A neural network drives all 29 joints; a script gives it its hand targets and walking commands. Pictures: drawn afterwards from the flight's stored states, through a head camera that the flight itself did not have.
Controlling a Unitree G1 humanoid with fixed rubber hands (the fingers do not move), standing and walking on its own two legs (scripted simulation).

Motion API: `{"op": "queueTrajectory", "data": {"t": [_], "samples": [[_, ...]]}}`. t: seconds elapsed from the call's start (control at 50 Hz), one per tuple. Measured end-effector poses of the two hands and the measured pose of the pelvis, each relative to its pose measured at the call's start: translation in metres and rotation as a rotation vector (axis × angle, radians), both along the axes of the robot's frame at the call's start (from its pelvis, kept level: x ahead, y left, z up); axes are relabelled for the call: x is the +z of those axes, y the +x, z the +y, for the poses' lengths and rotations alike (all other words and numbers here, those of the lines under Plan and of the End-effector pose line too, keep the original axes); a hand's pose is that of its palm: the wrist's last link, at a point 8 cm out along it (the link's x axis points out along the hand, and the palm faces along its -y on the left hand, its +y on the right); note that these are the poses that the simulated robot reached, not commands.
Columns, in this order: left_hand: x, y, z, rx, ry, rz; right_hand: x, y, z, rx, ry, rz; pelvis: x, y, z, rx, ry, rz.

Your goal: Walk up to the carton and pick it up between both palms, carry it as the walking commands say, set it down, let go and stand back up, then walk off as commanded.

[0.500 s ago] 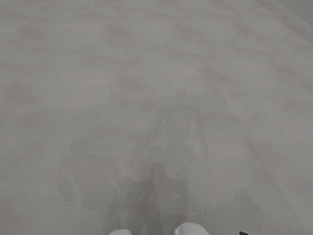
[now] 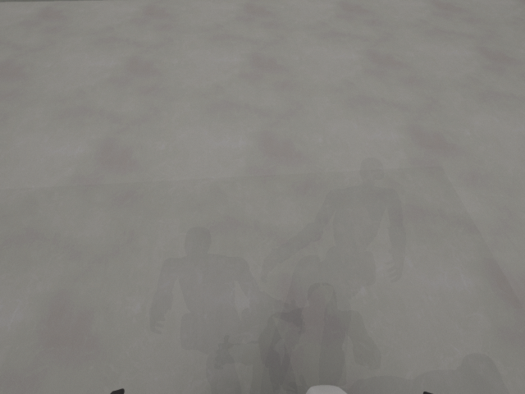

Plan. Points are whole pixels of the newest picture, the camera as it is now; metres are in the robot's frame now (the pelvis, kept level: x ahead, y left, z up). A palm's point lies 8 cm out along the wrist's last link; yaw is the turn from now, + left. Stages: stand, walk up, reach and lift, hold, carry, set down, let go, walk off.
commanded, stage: walk up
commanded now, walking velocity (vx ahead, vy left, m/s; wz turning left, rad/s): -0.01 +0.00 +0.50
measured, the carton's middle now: out of the picture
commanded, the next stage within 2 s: none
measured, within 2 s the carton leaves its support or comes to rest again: neither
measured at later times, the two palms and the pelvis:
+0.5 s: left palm out of the picture +0.02 +0.22 -0.17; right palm (401, 347) +0.20 -0.24 -0.13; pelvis +0.02 -0.01 -0.02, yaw +17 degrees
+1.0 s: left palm out of the picture +0.00 +0.26 -0.11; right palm (392, 342) +0.21 -0.23 -0.13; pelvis +0.01 -0.03 +0.00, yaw +31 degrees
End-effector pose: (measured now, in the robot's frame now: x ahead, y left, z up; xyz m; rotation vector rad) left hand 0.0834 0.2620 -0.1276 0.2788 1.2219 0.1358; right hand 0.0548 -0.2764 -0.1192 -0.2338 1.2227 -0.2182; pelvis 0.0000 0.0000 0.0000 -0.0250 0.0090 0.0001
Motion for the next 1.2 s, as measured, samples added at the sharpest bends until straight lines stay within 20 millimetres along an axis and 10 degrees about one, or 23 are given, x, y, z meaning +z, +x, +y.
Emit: {"op": "queueTrajectory", "data": {"t": [0.28,0.42,0.54,0.84,1.02,1.2], "samples": [[0.007,-0.045,-0.024,0.191,0.064,0.018,-0.017,0.077,-0.013,0.180,0.061,-0.018,-0.004,0.013,-0.038,0.148,0.037,-0.006],[-0.020,-0.057,-0.049,0.299,-0.068,0.001,-0.014,0.116,0.012,0.284,0.056,-0.019,-0.011,0.019,-0.029,0.251,0.023,-0.026],[-0.048,-0.075,-0.027,0.375,-0.120,0.009,-0.007,0.152,0.050,0.377,-0.001,-0.076,-0.023,0.019,-0.007,0.317,0.019,-0.018],[0.006,-0.081,0.042,0.492,0.030,-0.142,0.003,0.124,0.079,0.451,0.018,-0.010,0.001,0.010,-0.001,0.469,-0.023,-0.030],[0.014,-0.089,-0.006,0.541,0.043,-0.161,-0.012,0.156,0.046,0.526,0.028,-0.027,-0.006,0.015,-0.032,0.538,0.026,0.010],[0.019,-0.176,-0.069,0.732,0.066,-0.025,-0.018,0.194,0.052,0.667,0.065,-0.005,-0.002,0.019,-0.055,0.654,0.061,0.006]]}}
